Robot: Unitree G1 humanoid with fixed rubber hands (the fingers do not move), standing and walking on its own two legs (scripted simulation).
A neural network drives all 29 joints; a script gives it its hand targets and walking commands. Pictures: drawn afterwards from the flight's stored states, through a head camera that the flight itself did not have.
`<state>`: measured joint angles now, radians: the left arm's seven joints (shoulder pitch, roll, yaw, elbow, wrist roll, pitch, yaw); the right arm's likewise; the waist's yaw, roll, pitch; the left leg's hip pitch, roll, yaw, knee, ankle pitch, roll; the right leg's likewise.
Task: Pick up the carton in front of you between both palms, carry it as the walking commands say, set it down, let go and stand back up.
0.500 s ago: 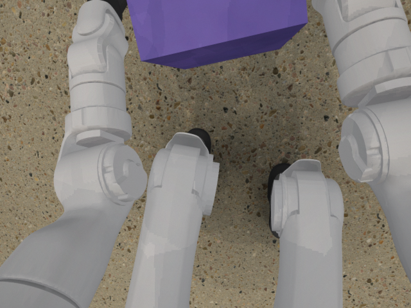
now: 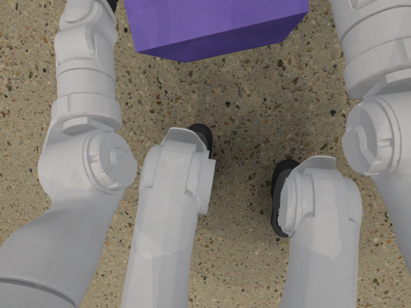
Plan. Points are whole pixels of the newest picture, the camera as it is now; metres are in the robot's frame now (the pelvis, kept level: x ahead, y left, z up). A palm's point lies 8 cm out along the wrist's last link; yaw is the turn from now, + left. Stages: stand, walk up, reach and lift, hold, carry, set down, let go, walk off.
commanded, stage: set down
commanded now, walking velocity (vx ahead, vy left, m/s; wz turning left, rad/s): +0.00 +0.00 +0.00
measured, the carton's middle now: out of the picture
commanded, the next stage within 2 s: let go in 1.54 s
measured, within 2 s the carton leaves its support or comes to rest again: neither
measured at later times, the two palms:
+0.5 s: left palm out of the picture +0.49 +0.31 -0.20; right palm out of the picture +0.60 -0.06 -0.20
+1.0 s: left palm out of the picture +0.50 +0.31 -0.03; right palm out of the picture +0.62 -0.05 -0.03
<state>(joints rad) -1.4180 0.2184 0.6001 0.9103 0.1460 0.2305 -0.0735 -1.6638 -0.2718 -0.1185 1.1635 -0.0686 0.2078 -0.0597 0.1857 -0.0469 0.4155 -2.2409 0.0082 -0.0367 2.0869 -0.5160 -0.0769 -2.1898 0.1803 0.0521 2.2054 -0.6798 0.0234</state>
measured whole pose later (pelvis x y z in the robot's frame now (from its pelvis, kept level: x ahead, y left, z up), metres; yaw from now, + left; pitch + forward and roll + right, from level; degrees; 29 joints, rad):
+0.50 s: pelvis +0.00 +0.01 -0.01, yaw +0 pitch +36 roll +3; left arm -1.49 0.36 0.47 1.12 -0.09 0.05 0.05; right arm -1.69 -0.46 0.15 1.12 0.19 0.16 -0.08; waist 0.17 -0.01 0.51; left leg -2.25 0.05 0.01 2.12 -0.50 -0.02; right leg -2.19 0.12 0.05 2.24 -0.68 0.03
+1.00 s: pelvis +0.00 +0.01 +0.07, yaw +1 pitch +45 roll +0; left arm -1.36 0.27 0.40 0.89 -0.09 0.21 0.10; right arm -1.61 -0.43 -0.07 1.12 0.04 0.27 -0.05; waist 0.20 -0.05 0.15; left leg -2.17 -0.01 -0.02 1.82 -0.43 -0.02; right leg -2.08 0.07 0.03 1.92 -0.62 0.02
